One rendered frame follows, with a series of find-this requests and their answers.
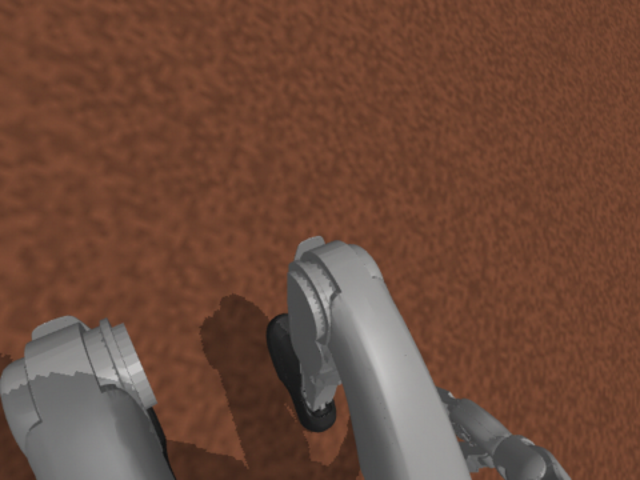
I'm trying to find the right robot arm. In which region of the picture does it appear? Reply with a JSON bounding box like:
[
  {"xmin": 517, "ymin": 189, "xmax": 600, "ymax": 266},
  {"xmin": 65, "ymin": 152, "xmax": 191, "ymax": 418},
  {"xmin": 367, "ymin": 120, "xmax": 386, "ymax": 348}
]
[{"xmin": 493, "ymin": 435, "xmax": 572, "ymax": 480}]

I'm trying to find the right robot hand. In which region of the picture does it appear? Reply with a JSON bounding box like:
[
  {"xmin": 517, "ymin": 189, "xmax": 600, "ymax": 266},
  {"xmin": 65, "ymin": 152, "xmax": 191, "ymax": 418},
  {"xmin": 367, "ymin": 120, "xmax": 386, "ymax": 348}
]
[{"xmin": 436, "ymin": 386, "xmax": 513, "ymax": 473}]

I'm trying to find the left robot foot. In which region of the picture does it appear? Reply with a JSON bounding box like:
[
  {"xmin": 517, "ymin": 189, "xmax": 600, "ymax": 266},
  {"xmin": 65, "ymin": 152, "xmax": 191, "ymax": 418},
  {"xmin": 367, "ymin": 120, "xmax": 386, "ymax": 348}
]
[{"xmin": 147, "ymin": 407, "xmax": 176, "ymax": 480}]

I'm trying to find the right robot foot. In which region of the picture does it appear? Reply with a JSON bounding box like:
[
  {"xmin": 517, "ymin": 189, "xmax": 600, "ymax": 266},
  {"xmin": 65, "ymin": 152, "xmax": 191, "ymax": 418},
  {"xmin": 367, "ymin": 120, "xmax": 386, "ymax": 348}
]
[{"xmin": 266, "ymin": 313, "xmax": 336, "ymax": 432}]

